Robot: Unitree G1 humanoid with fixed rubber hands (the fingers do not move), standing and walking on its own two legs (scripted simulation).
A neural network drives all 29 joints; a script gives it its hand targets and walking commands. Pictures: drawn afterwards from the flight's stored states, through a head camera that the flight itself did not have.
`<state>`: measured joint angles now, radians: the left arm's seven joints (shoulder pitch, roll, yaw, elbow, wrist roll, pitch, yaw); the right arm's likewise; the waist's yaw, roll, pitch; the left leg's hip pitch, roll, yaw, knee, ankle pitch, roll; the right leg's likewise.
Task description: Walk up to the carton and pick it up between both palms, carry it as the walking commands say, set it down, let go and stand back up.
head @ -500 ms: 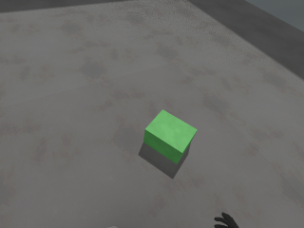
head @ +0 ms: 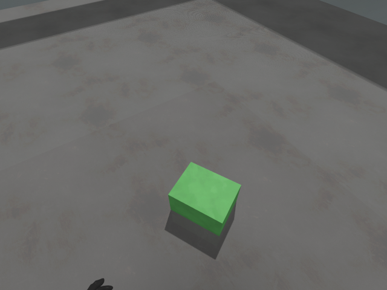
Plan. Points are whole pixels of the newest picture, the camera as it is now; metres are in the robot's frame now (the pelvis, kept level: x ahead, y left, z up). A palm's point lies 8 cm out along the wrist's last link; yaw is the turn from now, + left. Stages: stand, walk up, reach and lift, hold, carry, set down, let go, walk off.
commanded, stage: walk up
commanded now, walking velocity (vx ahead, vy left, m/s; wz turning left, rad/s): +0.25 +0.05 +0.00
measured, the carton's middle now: (204, 197) +0.65 -0.09 -0.68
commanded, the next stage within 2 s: none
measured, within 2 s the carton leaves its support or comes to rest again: neither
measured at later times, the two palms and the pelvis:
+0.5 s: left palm out of the picture +0.06 +0.26 -0.14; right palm out of the picture +0.14 -0.18 -0.12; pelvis +0.09 +0.04 +0.01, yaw -1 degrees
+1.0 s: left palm out of the picture +0.11 +0.38 -0.13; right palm (275, 273) +0.18 -0.19 -0.12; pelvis +0.14 +0.10 -0.01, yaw -11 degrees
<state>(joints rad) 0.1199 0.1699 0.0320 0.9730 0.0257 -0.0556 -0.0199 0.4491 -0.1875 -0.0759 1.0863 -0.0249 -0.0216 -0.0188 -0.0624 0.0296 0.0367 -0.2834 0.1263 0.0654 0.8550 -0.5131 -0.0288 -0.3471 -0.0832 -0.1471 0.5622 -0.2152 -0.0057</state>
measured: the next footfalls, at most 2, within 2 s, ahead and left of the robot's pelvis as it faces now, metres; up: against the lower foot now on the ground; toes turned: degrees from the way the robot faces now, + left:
left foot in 0.34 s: +0.17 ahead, +0.13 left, +0.00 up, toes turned +5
left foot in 1.00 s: +0.22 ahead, +0.21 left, +0.00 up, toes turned -7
